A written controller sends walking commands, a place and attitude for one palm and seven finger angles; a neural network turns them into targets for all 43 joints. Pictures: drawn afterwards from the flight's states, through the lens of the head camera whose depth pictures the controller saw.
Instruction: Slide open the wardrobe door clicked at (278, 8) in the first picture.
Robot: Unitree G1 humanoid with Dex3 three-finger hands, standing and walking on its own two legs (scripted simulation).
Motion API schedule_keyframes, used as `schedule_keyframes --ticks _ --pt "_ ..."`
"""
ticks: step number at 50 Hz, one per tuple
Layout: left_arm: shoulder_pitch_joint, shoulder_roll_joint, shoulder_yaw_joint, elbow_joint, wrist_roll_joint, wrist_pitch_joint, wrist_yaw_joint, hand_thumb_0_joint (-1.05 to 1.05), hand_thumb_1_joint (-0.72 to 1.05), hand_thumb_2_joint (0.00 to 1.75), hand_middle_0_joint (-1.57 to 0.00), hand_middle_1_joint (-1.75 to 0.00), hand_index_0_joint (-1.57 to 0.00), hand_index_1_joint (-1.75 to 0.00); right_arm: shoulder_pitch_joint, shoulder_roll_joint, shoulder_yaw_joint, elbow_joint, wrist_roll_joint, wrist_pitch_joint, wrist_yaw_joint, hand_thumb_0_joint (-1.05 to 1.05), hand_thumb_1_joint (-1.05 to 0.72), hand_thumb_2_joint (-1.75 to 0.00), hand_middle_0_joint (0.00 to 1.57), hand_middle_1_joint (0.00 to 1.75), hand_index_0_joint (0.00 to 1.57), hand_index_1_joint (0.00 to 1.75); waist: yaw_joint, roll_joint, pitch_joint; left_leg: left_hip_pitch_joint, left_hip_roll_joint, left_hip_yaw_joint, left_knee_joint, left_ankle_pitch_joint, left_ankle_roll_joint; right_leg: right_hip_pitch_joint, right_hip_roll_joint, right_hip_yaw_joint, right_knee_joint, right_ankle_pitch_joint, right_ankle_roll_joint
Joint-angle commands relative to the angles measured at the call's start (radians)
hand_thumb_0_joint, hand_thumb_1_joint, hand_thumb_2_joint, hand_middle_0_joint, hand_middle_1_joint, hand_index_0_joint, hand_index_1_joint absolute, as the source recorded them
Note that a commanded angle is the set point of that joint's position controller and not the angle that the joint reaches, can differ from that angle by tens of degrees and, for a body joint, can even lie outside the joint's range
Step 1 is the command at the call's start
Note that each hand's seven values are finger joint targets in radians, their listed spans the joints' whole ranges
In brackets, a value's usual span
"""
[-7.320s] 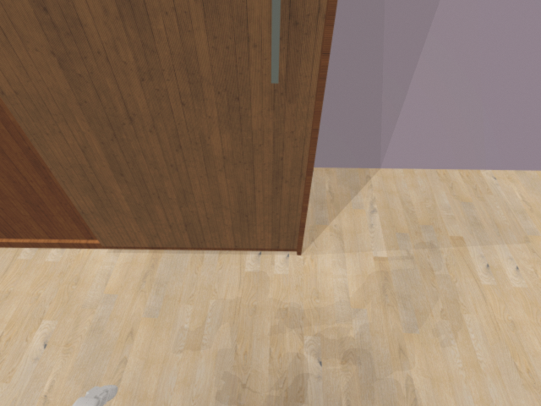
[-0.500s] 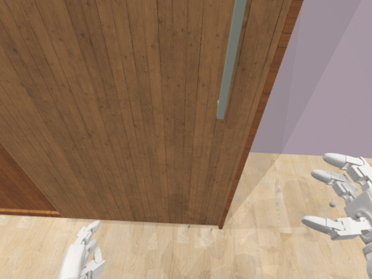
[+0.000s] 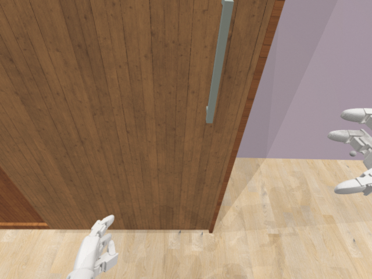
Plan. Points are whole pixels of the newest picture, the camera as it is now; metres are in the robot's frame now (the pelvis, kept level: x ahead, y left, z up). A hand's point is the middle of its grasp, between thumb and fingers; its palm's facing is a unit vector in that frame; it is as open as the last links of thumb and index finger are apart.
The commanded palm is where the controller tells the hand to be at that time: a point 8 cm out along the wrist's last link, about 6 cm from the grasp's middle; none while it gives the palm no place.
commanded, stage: raise the hand with hooked fingers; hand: right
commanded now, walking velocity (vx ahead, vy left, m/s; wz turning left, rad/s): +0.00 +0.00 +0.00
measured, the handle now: (216, 68) +0.53 -0.07 +0.23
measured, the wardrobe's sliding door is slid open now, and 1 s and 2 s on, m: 0.00 0.00 0.00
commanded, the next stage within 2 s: move the hooked fingers beside the handle in 0.54 s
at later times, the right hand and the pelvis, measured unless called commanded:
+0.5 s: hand (343, 141) +0.29 -0.26 +0.22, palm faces +0.08 +0.99 -0.09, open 14.0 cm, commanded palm +0.26 -0.30 +0.23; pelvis +0.01 +0.01 +0.00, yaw +1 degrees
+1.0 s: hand (317, 129) +0.33 -0.24 +0.22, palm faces +0.02 +1.00 -0.04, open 14.0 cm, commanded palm +0.30 -0.28 +0.22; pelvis +0.01 +0.01 +0.00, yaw +1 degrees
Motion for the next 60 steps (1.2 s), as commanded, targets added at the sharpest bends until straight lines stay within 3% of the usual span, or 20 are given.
schedule_keyframes --ticks 1,6,12,14,18,19,21,23,27,30,33,36,41,46,50,52,55,57,59,60 --pt "-0.165 0.127 0.059 -0.179 -0.003 -0.063 0.006 0.0 0.9 0.9 -0.2 -0.3 -0.2 -0.3 -0.372 -0.327 -0.134 -0.181 0.019 -0.043 0.013 0.0 0.5 -0.3 0.3 1.2 0.3 1.2 0.008 -0.045 -0.156 -0.156 -0.02 -0.046 -0.108 0.094 0.021 0.203 0.008 0.081 -0.083 0.01 -0.01" --pt "-0.154 0.137 0.067 -0.186 -0.012 -0.054 -0.008 0.0 0.9 0.9 -0.2 -0.3 -0.2 -0.3 -0.304 -0.28 -0.102 -0.099 0.025 -0.005 0.041 0.0 0.5 -0.3 0.3 1.2 0.3 1.2 0.006 -0.006 -0.151 -0.165 -0.016 -0.049 -0.098 0.14 0.015 0.189 0.012 0.067 -0.065 0.043 -0.012" --pt "-0.16 0.136 0.074 -0.202 -0.01 -0.052 -0.012 0.0 0.9 0.9 -0.2 -0.3 -0.2 -0.3 -0.333 -0.318 -0.143 -0.18 0.029 -0.02 0.021 0.0 0.5 -0.3 0.3 1.2 0.3 1.2 0.004 -0.004 -0.172 -0.169 -0.016 -0.053 -0.089 0.143 0.011 0.2 0.013 0.063 -0.053 0.05 -0.014" --pt "-0.162 0.132 0.075 -0.199 -0.006 -0.053 -0.01 0.0 0.9 0.9 -0.2 -0.3 -0.2 -0.3 -0.333 -0.342 -0.167 -0.217 0.029 -0.036 0.006 0.0 0.5 -0.3 0.3 1.2 0.3 1.2 -0.004 -0.015 -0.187 -0.142 -0.013 -0.062 -0.09 0.173 0.012 0.204 0.012 0.056 -0.043 0.08 -0.014" --pt "-0.156 0.129 0.076 -0.194 -0.006 -0.054 -0.006 0.0 0.9 0.9 -0.2 -0.3 -0.2 -0.3 -0.339 -0.32 -0.161 -0.212 0.023 -0.043 -0.001 0.0 0.5 -0.3 0.3 1.2 0.3 1.2 0.003 -0.067 -0.197 -0.144 -0.013 -0.058 -0.076 0.235 0.011 0.226 0.015 0.046 -0.04 0.114 -0.015" --pt "-0.149 0.129 0.075 -0.19 -0.004 -0.05 -0.007 0.0 0.9 0.9 -0.2 -0.3 -0.2 -0.3 -0.323 -0.32 -0.158 -0.188 0.025 -0.035 0.0 0.0 0.5 -0.3 0.3 1.2 0.3 1.2 0.0 -0.022 -0.174 -0.133 -0.01 -0.065 -0.083 0.25 0.009 0.204 0.011 0.048 -0.035 0.118 -0.014" --pt "-0.151 0.133 0.077 -0.187 -0.008 -0.046 -0.005 0.0 0.9 0.9 -0.2 -0.3 -0.2 -0.3 -0.332 -0.3 -0.137 -0.159 0.024 -0.021 0.007 0.0 0.5 -0.3 0.3 1.2 0.3 1.2 0.01 -0.005 -0.159 -0.154 -0.01 -0.066 -0.083 0.244 0.003 0.2 0.012 0.048 -0.037 0.103 -0.017" --pt "-0.154 0.133 0.076 -0.188 -0.012 -0.042 -0.004 0.0 0.9 0.9 -0.2 -0.3 -0.2 -0.3 -0.356 -0.285 -0.11 -0.158 0.017 -0.01 0.012 0.0 0.5 -0.3 0.3 1.2 0.3 1.2 0.016 -0.045 -0.147 -0.175 -0.012 -0.06 -0.085 0.211 0.004 0.206 0.013 0.048 -0.042 0.084 -0.015" --pt "-0.158 0.129 0.077 -0.199 -0.01 -0.036 -0.004 0.0 0.9 0.9 -0.2 -0.3 -0.2 -0.3 -0.346 -0.303 -0.132 -0.188 0.023 -0.013 0.019 0.0 0.5 -0.3 0.3 1.2 0.3 1.2 0.011 -0.029 -0.199 -0.142 -0.009 -0.066 -0.074 0.276 0.004 0.224 0.013 0.045 -0.027 0.129 -0.016" --pt "-0.158 0.13 0.076 -0.196 -0.008 -0.032 -0.008 0.0 0.9 0.9 -0.2 -0.3 -0.2 -0.3 -0.322 -0.315 -0.153 -0.173 0.032 -0.019 0.021 0.0 0.5 -0.3 0.3 1.2 0.3 1.2 0.005 0.002 -0.194 -0.13 -0.01 -0.065 -0.072 0.304 0.002 0.209 0.013 0.047 -0.026 0.144 -0.016" --pt "-0.165 0.123 0.074 -0.2 -0.011 -0.032 -0.007 0.0 0.9 0.9 -0.2 -0.3 -0.2 -0.3 -0.364 -0.271 -0.108 -0.188 0.028 -0.019 0.017 0.0 0.5 -0.3 0.3 1.2 0.3 1.2 0.015 -0.049 -0.182 -0.159 -0.016 -0.053 -0.072 0.266 0.008 0.229 0.014 0.048 -0.034 0.13 -0.014" --pt "-0.156 0.128 0.077 -0.19 -0.012 -0.028 -0.006 0.0 0.9 0.9 -0.2 -0.3 -0.2 -0.3 -0.387 -0.252 -0.083 -0.156 0.022 -0.01 0.004 0.0 0.5 -0.3 0.3 1.2 0.3 1.2 0.02 -0.005 -0.176 -0.166 -0.018 -0.051 -0.076 0.258 0.006 0.22 0.011 0.052 -0.037 0.123 -0.015" --pt "-0.161 0.118 0.073 -0.191 -0.01 -0.024 -0.003 0.0 0.9 0.9 -0.2 -0.3 -0.2 -0.3 -0.486 -0.208 -0.017 -0.193 -0.004 -0.013 -0.028 0.0 0.5 -0.3 0.3 1.2 0.3 1.2 0.028 -0.043 -0.201 -0.166 -0.018 -0.046 -0.077 0.226 0.016 0.248 0.01 0.059 -0.05 0.118 -0.014" --pt "-0.157 0.121 0.074 -0.179 -0.005 -0.01 -0.006 0.0 0.9 0.9 -0.2 -0.3 -0.2 -0.3 -0.482 -0.218 -0.039 -0.123 -0.013 -0.004 -0.062 0.0 0.5 -0.3 0.3 1.2 0.3 1.2 0.019 0.012 -0.206 -0.143 -0.019 -0.044 -0.082 0.231 0.015 0.227 0.008 0.055 -0.062 0.121 -0.014" --pt "-0.163 0.12 0.074 -0.182 -0.004 0.002 -0.011 0.0 0.9 0.9 -0.2 -0.3 -0.2 -0.3 -0.533 -0.222 -0.031 -0.115 -0.031 0.003 -0.086 0.0 0.5 -0.3 0.3 1.2 0.3 1.2 0.018 -0.027 -0.216 -0.13 -0.016 -0.048 -0.084 0.238 0.02 0.23 0.005 0.049 -0.065 0.135 -0.013" --pt "-0.162 0.115 0.074 -0.184 -0.006 0.006 -0.012 0.0 0.9 0.9 -0.2 -0.3 -0.2 -0.3 -0.561 -0.169 0.017 -0.124 -0.033 0.004 -0.091 0.0 0.5 -0.3 0.3 1.2 0.3 1.2 0.03 -0.034 -0.219 -0.145 -0.02 -0.043 -0.083 0.225 0.02 0.246 0.003 0.049 -0.069 0.127 -0.012" --pt "-0.151 0.122 0.078 -0.176 -0.004 0.013 -0.009 0.0 0.9 0.9 -0.2 -0.3 -0.2 -0.3 -0.569 -0.177 0.013 -0.077 -0.037 0.003 -0.101 0.0 0.5 -0.3 0.3 1.2 0.3 1.2 0.032 0.015 -0.214 -0.14 -0.022 -0.046 -0.092 0.216 0.018 0.233 0.001 0.049 -0.074 0.116 -0.015" --pt "-0.151 0.121 0.078 -0.172 -0.005 0.016 -0.008 0.0 0.9 0.9 -0.2 -0.3 -0.2 -0.3 -0.627 -0.141 0.055 -0.068 -0.043 0.005 -0.111 0.0 0.5 -0.3 0.3 1.2 0.3 1.2 0.041 -0.006 -0.203 -0.16 -0.022 -0.046 -0.093 0.195 0.018 0.237 0.002 0.052 -0.077 0.098 -0.015" --pt "-0.145 0.126 0.083 -0.169 -0.003 0.02 -0.009 0.0 0.9 0.9 -0.2 -0.3 -0.2 -0.3 -0.612 -0.174 0.028 -0.042 -0.049 0.003 -0.125 0.0 0.5 -0.3 0.3 1.2 0.3 1.2 0.031 0.013 -0.206 -0.146 -0.024 -0.049 -0.1 0.193 0.02 0.231 0.001 0.05 -0.076 0.104 -0.015" --pt "-0.146 0.125 0.082 -0.169 -0.002 0.023 -0.008 0.0 0.9 0.9 -0.2 -0.3 -0.2 -0.3 -0.648 -0.169 0.037 -0.055 -0.055 0.002 -0.13 0.0 0.5 -0.3 0.3 1.2 0.3 1.2 0.036 -0.018 -0.227 -0.137 -0.019 -0.053 -0.095 0.21 0.021 0.24 0.003 0.046 -0.077 0.117 -0.016"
